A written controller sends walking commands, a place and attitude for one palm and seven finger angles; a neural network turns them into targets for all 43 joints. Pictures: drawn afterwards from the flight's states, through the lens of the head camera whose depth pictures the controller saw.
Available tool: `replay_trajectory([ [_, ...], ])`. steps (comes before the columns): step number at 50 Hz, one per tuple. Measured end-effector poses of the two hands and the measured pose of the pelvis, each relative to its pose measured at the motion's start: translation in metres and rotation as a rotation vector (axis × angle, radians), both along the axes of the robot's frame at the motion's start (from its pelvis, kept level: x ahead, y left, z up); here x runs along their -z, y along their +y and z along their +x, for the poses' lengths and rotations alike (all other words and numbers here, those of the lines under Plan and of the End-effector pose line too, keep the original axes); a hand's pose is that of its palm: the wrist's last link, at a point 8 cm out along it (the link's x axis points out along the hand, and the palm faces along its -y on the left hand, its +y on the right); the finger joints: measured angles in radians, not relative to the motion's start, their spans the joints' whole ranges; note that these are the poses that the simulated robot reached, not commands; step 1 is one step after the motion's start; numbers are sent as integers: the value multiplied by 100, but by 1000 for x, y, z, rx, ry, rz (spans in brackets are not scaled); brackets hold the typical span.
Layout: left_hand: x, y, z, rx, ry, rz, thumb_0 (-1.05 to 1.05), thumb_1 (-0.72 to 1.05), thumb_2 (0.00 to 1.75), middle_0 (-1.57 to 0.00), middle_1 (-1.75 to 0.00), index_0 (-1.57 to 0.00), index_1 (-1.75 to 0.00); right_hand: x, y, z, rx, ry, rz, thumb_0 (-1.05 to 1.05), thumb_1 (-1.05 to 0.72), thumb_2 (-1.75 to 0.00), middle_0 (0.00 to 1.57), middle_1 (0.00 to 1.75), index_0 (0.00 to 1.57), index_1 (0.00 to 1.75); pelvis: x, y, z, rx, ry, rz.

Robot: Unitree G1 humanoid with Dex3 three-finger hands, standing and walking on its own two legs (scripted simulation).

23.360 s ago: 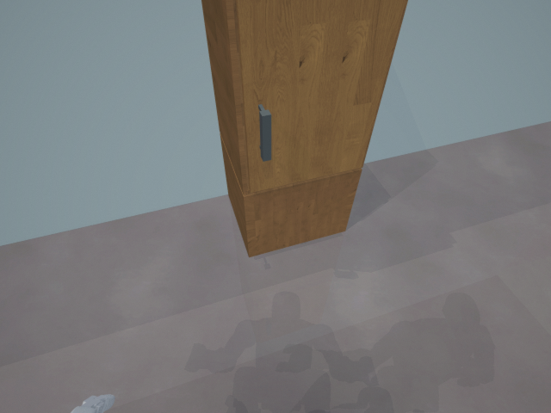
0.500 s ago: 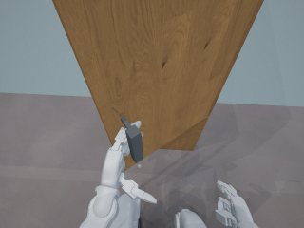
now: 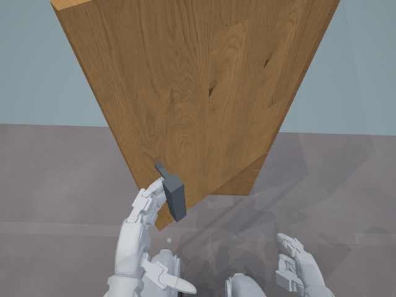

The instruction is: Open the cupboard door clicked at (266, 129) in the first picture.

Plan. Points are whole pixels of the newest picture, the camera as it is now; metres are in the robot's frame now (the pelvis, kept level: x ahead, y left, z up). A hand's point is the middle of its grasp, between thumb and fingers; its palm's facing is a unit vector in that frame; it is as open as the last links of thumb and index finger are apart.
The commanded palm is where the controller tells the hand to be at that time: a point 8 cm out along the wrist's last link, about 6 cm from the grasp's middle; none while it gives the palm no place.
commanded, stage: slide the hand sideways off the handle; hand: left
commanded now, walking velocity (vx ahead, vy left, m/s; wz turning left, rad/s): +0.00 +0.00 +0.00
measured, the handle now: (169, 192) +0.31 +0.08 +0.04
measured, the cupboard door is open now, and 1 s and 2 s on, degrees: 40 39 39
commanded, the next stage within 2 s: draw the hand back to the body in 0.50 s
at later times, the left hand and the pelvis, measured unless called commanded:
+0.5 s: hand (129, 264) +0.18 +0.13 +0.03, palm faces +0.05 -1.00 -0.04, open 16.1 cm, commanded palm +0.15 +0.18 +0.03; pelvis +0.00 -0.03 -0.01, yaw +0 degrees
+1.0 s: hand (83, 261) +0.17 +0.17 +0.11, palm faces +0.02 -1.00 -0.02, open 16.3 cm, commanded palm +0.15 +0.23 +0.13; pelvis +0.00 +0.01 +0.03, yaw +1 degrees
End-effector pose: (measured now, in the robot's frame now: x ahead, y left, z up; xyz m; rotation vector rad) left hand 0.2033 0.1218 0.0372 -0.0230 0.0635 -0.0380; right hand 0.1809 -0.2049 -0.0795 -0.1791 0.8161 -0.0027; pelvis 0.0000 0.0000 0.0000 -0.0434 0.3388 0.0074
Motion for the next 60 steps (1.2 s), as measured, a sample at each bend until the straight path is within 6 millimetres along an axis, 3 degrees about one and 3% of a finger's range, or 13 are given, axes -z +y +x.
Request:
replay_trajectory([
  [12,2,16,-16,-6,-23,26,-1,-50,30,-21,-33,-23,-34,7,-22,17,4,-45,-21,1,-91,-90,20,30,20,30,10,-18,3,-5,12,8],
  [18,1,28,-28,-24,4,43,-1,-50,30,-20,-33,-24,-34,10,-36,13,46,-39,-31,1,-91,-90,20,30,20,29,10,-26,3,-3,5,14],
  [27,3,64,-46,-81,-3,56,-1,-50,30,-17,-31,-19,-31,16,-49,3,81,-46,-69,1,-91,-90,20,30,20,29,16,-28,-4,-5,6,6],
  [33,6,63,-39,7,-45,8,-1,-51,30,-15,-31,-16,-30,19,-46,-5,89,-63,-100,1,-91,-90,20,30,20,29,23,-18,-11,-4,9,-12],
  [37,-16,67,-33,30,-79,24,-1,-51,30,-15,-31,-16,-30,12,-35,-11,108,-65,-86,1,-91,-90,20,30,20,29,17,-10,-13,-1,-13,-20],
  [42,-58,86,-38,-42,-84,59,-1,-50,30,-16,-30,-16,-30,-12,-14,-17,125,-69,-35,1,-91,-90,20,30,20,29,-6,0,-10,-4,-55,-24],
  [47,-69,100,-49,-80,-12,48,-1,-50,30,-15,-30,-15,-30,-41,2,-15,103,-103,-28,1,-91,-90,20,30,20,30,-28,8,-5,-15,-90,-27],
  [51,-76,104,-50,-46,-16,41,-1,-50,30,-15,-30,-15,-30,-60,5,-8,78,-148,-57,1,-90,-90,20,30,20,30,-36,12,-3,-26,-112,-32],
  [56,-105,116,-44,-29,-107,68,-1,-47,31,-15,-30,-15,-30,-77,6,0,70,-189,-73,1,-90,-90,20,30,20,30,-44,16,0,-29,-139,-36],
  [60,-127,130,-44,-121,-42,221,-1,-40,34,-16,-30,-16,-30,-91,8,5,103,-189,-71,1,-90,-90,20,30,20,30,-59,19,7,-13,-163,-25],
])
